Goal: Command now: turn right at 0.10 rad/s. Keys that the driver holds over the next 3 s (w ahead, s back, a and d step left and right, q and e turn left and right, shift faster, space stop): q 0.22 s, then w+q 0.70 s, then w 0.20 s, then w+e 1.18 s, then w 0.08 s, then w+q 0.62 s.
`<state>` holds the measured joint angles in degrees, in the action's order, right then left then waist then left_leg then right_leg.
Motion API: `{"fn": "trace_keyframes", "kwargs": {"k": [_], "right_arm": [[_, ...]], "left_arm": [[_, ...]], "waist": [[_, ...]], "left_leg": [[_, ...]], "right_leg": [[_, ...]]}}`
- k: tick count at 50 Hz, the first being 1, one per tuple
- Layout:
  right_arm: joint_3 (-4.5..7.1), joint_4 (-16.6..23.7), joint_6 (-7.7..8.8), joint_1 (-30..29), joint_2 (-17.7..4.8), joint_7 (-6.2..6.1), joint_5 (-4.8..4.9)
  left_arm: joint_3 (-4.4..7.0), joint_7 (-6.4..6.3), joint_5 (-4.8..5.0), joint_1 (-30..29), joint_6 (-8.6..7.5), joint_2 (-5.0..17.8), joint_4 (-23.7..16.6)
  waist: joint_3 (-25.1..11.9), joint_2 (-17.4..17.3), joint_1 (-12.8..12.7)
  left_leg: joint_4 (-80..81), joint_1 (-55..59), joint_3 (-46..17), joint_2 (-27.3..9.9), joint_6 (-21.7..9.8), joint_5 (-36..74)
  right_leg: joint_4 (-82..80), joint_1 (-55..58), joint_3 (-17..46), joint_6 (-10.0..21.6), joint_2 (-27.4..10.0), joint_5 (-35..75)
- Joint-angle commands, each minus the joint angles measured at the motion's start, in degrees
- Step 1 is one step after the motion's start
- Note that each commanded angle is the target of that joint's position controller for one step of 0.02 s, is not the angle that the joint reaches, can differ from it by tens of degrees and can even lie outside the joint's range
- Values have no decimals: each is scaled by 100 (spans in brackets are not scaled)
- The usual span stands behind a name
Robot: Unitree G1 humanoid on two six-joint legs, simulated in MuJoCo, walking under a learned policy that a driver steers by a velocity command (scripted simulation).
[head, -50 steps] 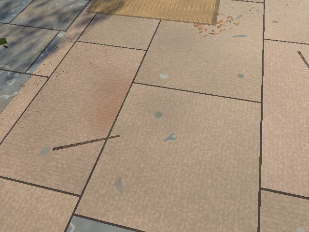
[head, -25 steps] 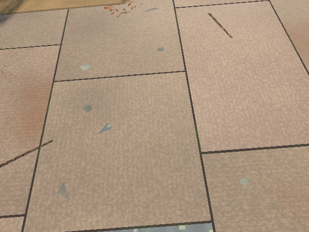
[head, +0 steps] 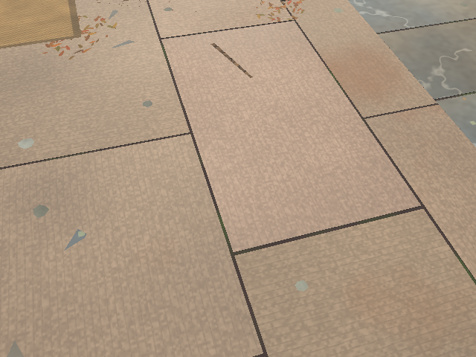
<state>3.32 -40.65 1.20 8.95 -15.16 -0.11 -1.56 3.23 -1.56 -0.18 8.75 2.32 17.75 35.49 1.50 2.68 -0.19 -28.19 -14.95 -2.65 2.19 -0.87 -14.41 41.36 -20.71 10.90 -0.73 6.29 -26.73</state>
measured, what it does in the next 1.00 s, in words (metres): walks ahead, turning left: right foot, then left foot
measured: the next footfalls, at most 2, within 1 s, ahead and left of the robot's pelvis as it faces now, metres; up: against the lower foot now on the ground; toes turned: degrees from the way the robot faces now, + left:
right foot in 0.18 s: +0.02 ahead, -0.14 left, +0.00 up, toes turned +9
left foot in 0.56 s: +0.09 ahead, +0.16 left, +0.00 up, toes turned +18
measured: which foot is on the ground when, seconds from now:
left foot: down 0.00-0.24, up 0.26-0.54, down 0.56-1.00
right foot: up 0.00-0.16, down 0.18-0.58, up 0.60-1.00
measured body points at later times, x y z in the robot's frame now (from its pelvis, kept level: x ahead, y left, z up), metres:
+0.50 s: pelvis +0.03 +0.02 +0.00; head +0.05 +0.04 +0.45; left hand +0.03 +0.32 -0.11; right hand +0.26 -0.20 -0.08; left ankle +0.04 +0.15 -0.71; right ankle -0.01 -0.15 -0.74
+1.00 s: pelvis +0.23 +0.12 +0.00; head +0.26 +0.16 +0.45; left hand +0.36 +0.44 -0.07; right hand +0.38 -0.14 -0.10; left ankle +0.06 +0.15 -0.74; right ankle +0.45 +0.09 -0.71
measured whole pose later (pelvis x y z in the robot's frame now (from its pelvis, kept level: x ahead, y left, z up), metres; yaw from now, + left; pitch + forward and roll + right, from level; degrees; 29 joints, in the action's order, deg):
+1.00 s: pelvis +0.23 +0.12 +0.00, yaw +30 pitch +2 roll -1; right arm 3.4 -42.9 1.9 24.9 -17.4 -1.6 1.6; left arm 2.2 2.4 0.2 -0.5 -6.5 16.1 36.5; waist 1.9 2.3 5.5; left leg -20.4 0.9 -11.0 4.4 -4.0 -22.9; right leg 28.0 -31.8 3.5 -1.4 0.7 2.3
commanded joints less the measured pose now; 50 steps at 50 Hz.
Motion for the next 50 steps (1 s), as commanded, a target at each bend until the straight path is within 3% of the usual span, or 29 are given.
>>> {"fn": "trace_keyframes", "kwargs": {"k": [1,2,4,6,9,10,11,12,13,14,15,16,18,23,25,26,27,28,29,30,31,32,33,34,36,38,42,46,50], "right_arm": [[44,425,142,-487,-559,5,34],[34,392,142,-566,-562,14,128],[97,340,37,-453,-774,4,191],[203,335,-78,-184,-1060,-25,235],[239,410,-128,-95,-1092,-67,324],[211,459,-98,-130,-994,-64,288],[187,557,-70,-152,-840,-65,292],[141,504,-57,-150,-728,-61,283],[125,555,-71,-219,-643,-49,294],[151,626,-82,-318,-699,-45,311],[200,769,-86,-553,-834,-24,307],[233,791,-94,-508,-837,2,329],[181,764,-92,-443,-683,67,321],[48,883,-17,-477,-503,268,297],[83,861,-31,-229,-633,280,317],[113,766,-40,77,-668,270,319],[195,619,-58,506,-801,236,311],[363,448,-71,1214,-1091,179,361],[549,414,-54,1910,-1834,75,337],[485,614,101,1869,-1990,134,284],[359,637,224,1618,-1542,161,252],[259,642,286,1429,-1235,169,225],[206,675,287,1151,-1086,158,214],[169,711,273,898,-1010,133,168],[146,743,267,747,-1009,63,130],[164,637,275,878,-1069,-15,186],[208,372,228,1254,-1141,-121,277],[242,148,167,1578,-1163,-153,363],[258,8,92,1569,-1113,-178,296]], "left_arm": [[244,-55,-72,230,-72,649,-197],[203,-47,-109,211,-50,494,-170],[99,0,-71,22,-96,178,-144],[151,-12,37,-26,-150,266,-93],[241,-46,44,137,-178,504,-11],[277,-70,-2,241,-181,622,-50],[371,-61,-33,307,-163,871,78],[362,-37,-78,404,-153,705,31],[364,-28,-100,551,-147,715,44],[385,-47,-89,622,-181,820,18],[362,-68,-76,776,-273,808,50],[327,-92,-44,713,-372,758,75],[315,-107,71,533,-482,714,92],[393,24,111,492,-554,952,134],[427,107,182,554,-561,1059,187],[422,134,214,497,-555,1052,201],[384,151,190,543,-566,955,212],[286,168,99,645,-589,697,230],[136,157,-80,426,-643,242,-99],[103,120,28,138,-788,272,-420],[186,163,265,10,-895,676,-434],[199,196,277,14,-956,783,-381],[201,188,129,86,-984,745,-264],[227,187,-9,124,-982,744,-204],[222,232,-76,168,-927,658,-105],[173,227,-96,-26,-866,529,-93],[23,272,-23,-940,-871,214,-269],[27,372,59,-1499,-933,301,-408],[126,399,52,-1122,-1003,509,-283]], "waist": [[-485,-1067,-221],[-389,-1099,-203],[-311,-1154,-91],[-410,-1261,13],[-590,-1178,-5],[-713,-968,-46],[-754,-83,86],[-798,246,-83],[-596,746,-200],[-400,1065,-322],[-62,925,-439],[144,622,-315],[330,483,-255],[118,532,-301],[64,467,-172],[38,352,19],[-92,191,208],[-411,-219,533],[-595,-1878,736],[-959,-1989,705],[-530,-1377,671],[-195,-1127,511],[2,-704,318],[75,-705,162],[35,-770,44],[48,-623,66],[161,-727,354],[219,-754,499],[80,-1029,301]], "left_leg": [[1036,438,-1796,-1680,-1194,1816],[956,527,-1679,-1529,-1041,1841],[722,538,-1327,-1107,-862,2334],[535,796,-1455,-1032,-908,2658],[428,587,-1731,-987,-731,2330],[263,209,-1663,-895,-581,2085],[-1,-190,-1111,-506,-348,1423],[-465,-565,-673,-118,-98,364],[-1022,-1247,-252,181,50,-645],[-1922,-1823,30,142,83,-1570],[-2895,-2451,-131,-218,93,-1859],[-3323,-2762,-311,-418,68,-1685],[-3071,-2982,-251,-607,96,-1147],[-1635,-1326,454,-572,100,-580],[-1140,-709,668,-435,-3,-393],[-801,-206,835,-299,-87,-173],[-683,487,994,-65,-187,-171],[-494,1457,783,21,-368,-251],[463,2456,-1838,-1366,-1100,-901],[1719,2639,-4689,-2227,-2037,-2377],[1875,2445,-4421,-2360,-2046,-2674],[1740,2045,-3768,-2157,-1847,-2314],[1621,1601,-3135,-1879,-1620,-1592],[1617,1207,-2620,-1627,-1469,-875],[1741,853,-2042,-1324,-1402,119],[1750,762,-1617,-1174,-1383,891],[1624,475,-1218,-877,-1131,1167],[1373,732,-1631,-1062,-1061,1075],[859,1372,-1781,-1307,-895,2194]], "right_leg": [[1000,-162,-78,-419,-492,-546],[704,-190,-155,-521,-640,-269],[-250,154,-533,-576,-570,19],[-1042,362,-797,-521,-365,570],[-1835,1085,-758,-244,-462,1666],[-1671,1501,-622,-98,-775,2225],[-1433,1599,-510,185,-959,2389],[-1718,1770,-250,464,-1169,1787],[-2159,1874,401,837,-1692,994],[-2614,1858,1166,1296,-2359,237],[-2904,1777,1685,1592,-2830,-118],[-2948,1727,1609,1573,-2854,-295],[-3086,1896,950,1266,-2535,-182],[-3043,1186,-603,964,-2026,858],[-2835,950,-738,947,-2126,618],[-2556,697,-888,877,-2120,517],[-2019,376,-1103,771,-2012,851],[-766,-30,-1548,546,-1746,1414],[1783,-1627,-2113,-62,-1013,317],[3038,-2873,-880,-157,-375,-720],[3417,-3327,-507,-6,-767,-337],[3201,-3246,-546,148,-983,176],[2788,-2955,-558,177,-1164,619],[2327,-2582,-548,159,-1260,966],[1921,-2133,-703,22,-1160,1495],[1297,-2055,-800,-161,-1028,1983],[-377,-1506,-870,-320,-694,3025],[-1130,-1189,-718,-218,-567,3182],[-1389,-621,-817,111,-576,2610]]}}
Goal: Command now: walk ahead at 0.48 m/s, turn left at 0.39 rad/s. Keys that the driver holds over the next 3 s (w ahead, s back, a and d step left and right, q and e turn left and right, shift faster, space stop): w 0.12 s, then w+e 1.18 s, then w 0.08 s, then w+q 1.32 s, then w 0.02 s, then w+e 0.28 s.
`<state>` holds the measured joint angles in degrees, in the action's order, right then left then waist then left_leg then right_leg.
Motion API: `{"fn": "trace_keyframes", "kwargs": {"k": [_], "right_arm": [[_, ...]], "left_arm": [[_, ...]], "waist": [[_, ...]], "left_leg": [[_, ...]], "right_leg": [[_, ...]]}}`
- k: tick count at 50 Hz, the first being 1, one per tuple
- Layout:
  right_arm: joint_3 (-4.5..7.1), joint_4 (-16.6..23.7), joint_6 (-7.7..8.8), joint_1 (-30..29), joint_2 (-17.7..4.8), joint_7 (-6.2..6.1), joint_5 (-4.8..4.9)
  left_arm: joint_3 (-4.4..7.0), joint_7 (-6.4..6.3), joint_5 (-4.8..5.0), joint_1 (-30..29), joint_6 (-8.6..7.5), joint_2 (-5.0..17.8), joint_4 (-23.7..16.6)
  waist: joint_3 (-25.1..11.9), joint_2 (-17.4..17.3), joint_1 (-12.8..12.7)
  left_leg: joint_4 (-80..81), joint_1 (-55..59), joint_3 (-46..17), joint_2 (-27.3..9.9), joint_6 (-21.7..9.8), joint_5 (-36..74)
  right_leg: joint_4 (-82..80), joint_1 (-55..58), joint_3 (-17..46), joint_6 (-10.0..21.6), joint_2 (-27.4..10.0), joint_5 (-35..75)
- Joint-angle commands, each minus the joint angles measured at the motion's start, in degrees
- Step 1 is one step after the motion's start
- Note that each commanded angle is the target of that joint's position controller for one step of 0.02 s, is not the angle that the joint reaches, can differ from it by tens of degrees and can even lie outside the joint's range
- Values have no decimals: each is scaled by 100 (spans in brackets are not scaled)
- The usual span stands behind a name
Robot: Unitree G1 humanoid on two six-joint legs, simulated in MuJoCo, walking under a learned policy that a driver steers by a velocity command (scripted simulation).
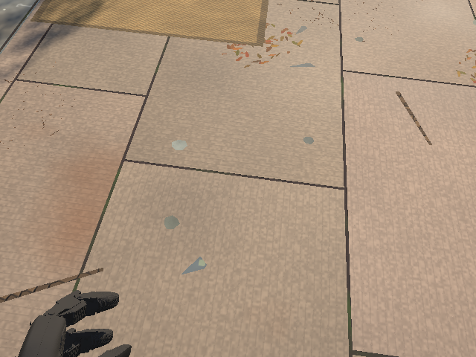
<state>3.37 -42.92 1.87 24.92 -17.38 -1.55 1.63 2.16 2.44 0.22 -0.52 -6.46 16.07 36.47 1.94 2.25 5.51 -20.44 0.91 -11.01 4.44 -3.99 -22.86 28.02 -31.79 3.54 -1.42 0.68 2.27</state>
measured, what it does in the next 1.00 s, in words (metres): walks ahead, turning right: right foot, then left foot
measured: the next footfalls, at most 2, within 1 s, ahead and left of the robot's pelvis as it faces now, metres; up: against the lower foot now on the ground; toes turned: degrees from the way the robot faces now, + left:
right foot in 0.04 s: +0.21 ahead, -0.12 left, +0.00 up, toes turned +4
left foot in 0.50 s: +0.45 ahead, +0.13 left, +0.00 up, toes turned -8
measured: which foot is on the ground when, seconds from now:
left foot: down 0.00-0.06, up 0.08-0.48, down 0.50-1.00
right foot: up 0.00-0.02, down 0.04-0.52, up 0.54-1.00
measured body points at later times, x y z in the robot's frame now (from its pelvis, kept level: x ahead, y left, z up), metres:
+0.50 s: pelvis +0.28 +0.01 +0.00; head +0.31 +0.02 +0.45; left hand +0.28 +0.30 -0.13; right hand +0.53 -0.22 -0.05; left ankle +0.41 +0.13 -0.73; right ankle +0.17 -0.13 -0.73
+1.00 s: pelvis +0.53 -0.04 -0.01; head +0.56 -0.06 +0.44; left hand +0.83 +0.08 -0.08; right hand +0.42 -0.32 -0.13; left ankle +0.41 +0.13 -0.73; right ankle +0.62 -0.18 -0.72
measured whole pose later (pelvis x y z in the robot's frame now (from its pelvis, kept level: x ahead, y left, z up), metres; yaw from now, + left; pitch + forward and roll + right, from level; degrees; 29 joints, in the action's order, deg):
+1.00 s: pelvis +0.53 -0.04 -0.01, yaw -22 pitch +1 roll +2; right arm 4.5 -47.5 3.3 20.1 -18.4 -0.4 1.4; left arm 2.3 3.6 1.2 2.9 -1.0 15.7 33.8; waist 3.2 1.5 5.2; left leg -18.1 6.0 14.5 -1.8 2.5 -24.0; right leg 35.6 -32.0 -2.4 4.3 -2.3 -7.3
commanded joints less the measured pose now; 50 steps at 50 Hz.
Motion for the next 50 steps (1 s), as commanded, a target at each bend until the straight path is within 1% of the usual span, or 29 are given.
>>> {"fn": "trace_keyframes", "kwargs": {"k": [1,2,3,4,5,6,7,8,9,12,14,16,19,22,24,25,26,27,28,29,30,31,33,37,42,46,48,49,50], "right_arm": [[237,243,7,-84,-846,-18,-45],[180,290,-4,-145,-728,8,-86],[51,426,7,5,-418,22,-217],[-69,369,63,892,3,44,-18],[26,293,98,548,-595,41,80],[104,430,119,-216,-863,52,102],[78,558,153,-688,-808,47,4],[83,653,209,-936,-728,71,-106],[72,673,240,-907,-621,102,-128],[-28,689,264,-909,-318,138,-182],[-118,849,305,-1349,-175,157,-240],[-168,925,365,-1786,-119,204,-218],[-137,1015,433,-2260,-251,272,-142],[-27,1079,475,-2340,-491,281,-92],[94,938,487,-1806,-658,240,-92],[197,847,494,-1199,-863,188,-138],[294,762,454,-278,-1255,128,-197],[344,636,367,-166,-1475,197,-260],[223,701,368,-454,-920,234,-205],[144,709,365,-691,-641,230,-171],[95,695,377,-966,-493,245,-203],[69,645,382,-1147,-355,246,-229],[93,555,442,-1253,-342,221,-252],[194,322,503,-1149,-555,176,-207],[264,111,410,-992,-841,125,-162],[328,-89,291,-703,-1034,122,-47],[372,-110,215,-712,-1188,100,-7],[401,-102,175,-725,-1286,78,19],[407,-81,130,-783,-1323,60,44]], "left_arm": [[318,-39,-3,257,-138,811,-267],[407,-80,-31,952,-144,993,-136],[471,-123,-122,1914,-124,1324,-71],[533,-44,-96,2336,-66,1490,257],[400,-22,49,2260,-60,923,209],[332,-59,61,1881,-29,704,195],[294,-72,8,1625,4,690,190],[268,-76,-28,1485,29,643,225],[235,-92,-78,1442,25,598,230],[233,-123,54,1508,15,629,327],[290,-180,99,1574,47,828,384],[334,-222,114,1675,101,970,435],[362,-251,154,2055,188,1074,553],[377,-278,183,2191,253,1100,591],[343,-287,145,2161,301,975,577],[259,-272,92,2139,297,733,529],[102,-276,-73,2246,291,271,371],[63,-289,185,2843,239,165,165],[203,-319,288,2673,273,739,329],[263,-309,270,2240,308,894,273],[262,-312,213,2093,347,811,289],[282,-298,156,1954,376,755,243],[264,-241,164,1905,454,564,196],[206,-195,108,1442,517,372,-55],[108,-15,103,626,440,258,-316],[109,104,121,75,444,332,-613],[180,131,103,145,470,477,-692],[255,123,85,418,499,614,-665],[387,96,91,1089,525,828,-517]], "waist": [[-253,-1029,-513],[-856,-986,-879],[-1870,-292,-1149],[-2520,1645,-763],[-1902,918,-960],[-1036,393,-1039],[-561,-34,-932],[-264,-96,-794],[-237,56,-638],[-201,245,-502],[-42,197,-589],[20,177,-726],[-23,190,-896],[-64,284,-782],[-256,291,-434],[-651,151,-107],[-1570,-818,171],[-1929,-2507,-195],[-1248,-1555,-130],[-698,-1144,-131],[-457,-784,-269],[-262,-797,-365],[-156,-936,-480],[28,-616,-461],[225,-468,-195],[371,-471,-99],[174,-614,-274],[-77,-726,-473],[-467,-701,-888]], "left_leg": [[-460,-153,-801,-1359,-488,4042],[-1434,-448,-573,-1066,-324,4421],[-3116,-1540,-388,-661,-131,2955],[-4936,-3510,8,186,268,-925],[-5470,-4095,-238,-135,278,-862],[-5487,-4286,-45,-357,274,-335],[-5299,-4153,208,-570,279,23],[-4975,-4076,346,-757,293,269],[-4748,-3816,381,-889,301,422],[-3889,-3656,626,-960,457,354],[-3000,-3559,743,-945,586,718],[-2091,-3170,809,-807,648,1532],[-1351,-2629,796,-568,708,2367],[-904,-2194,656,-544,567,2238],[-617,-1293,762,-542,358,1941],[-557,-353,546,-869,154,1765],[-603,1033,-616,-2043,-176,1463],[230,1769,-3089,-2930,-901,-209],[502,1231,-2981,-2732,-809,-951],[493,706,-2044,-2525,-647,-520],[580,192,-1379,-2265,-581,304],[690,-138,-891,-2072,-574,869],[941,-555,-205,-1897,-568,1558],[1199,-523,547,-1972,-724,2396],[1256,-359,1443,-1891,-588,2691],[1014,202,1792,-2057,-431,3123],[445,424,2012,-2072,-310,4665],[-114,468,2120,-2046,-248,5652],[-1078,284,2268,-1930,-141,6201]], "right_leg": [[-228,1150,-284,348,119,-410],[-182,2345,-228,600,-82,-289],[172,4218,1013,1088,-1152,-348],[-597,5759,3784,1932,-2303,-1925],[-1080,5319,4046,1740,-2190,-2960],[-1168,4511,3094,1543,-1999,-2742],[-1287,3727,2517,1483,-1746,-2001],[-1415,3187,2162,1517,-1540,-1391],[-1537,2870,1933,1516,-1371,-988],[-1789,2507,1546,1683,-1195,-381],[-1914,2218,1266,1685,-1105,-276],[-1902,1953,981,1531,-922,-292],[-1721,1903,1029,1359,-935,-385],[-1361,2130,1408,1133,-1102,-865],[-750,1998,1394,919,-927,-785],[200,1663,1176,719,-578,-802],[2068,847,625,459,-102,-2334],[3620,-748,283,287,257,-3725],[4276,-1202,563,228,-88,-3328],[4378,-1304,466,224,-254,-2817],[4277,-1082,399,169,-439,-2406],[4045,-987,394,137,-574,-2150],[3883,-660,285,86,-714,-1844],[3128,-964,270,-22,-768,-1264],[1597,-685,-140,91,-673,-166],[973,-640,-436,351,-555,-480],[833,-190,-716,573,-276,-1009],[833,296,-888,705,-51,-1298],[627,1220,-1007,885,205,-1286]]}}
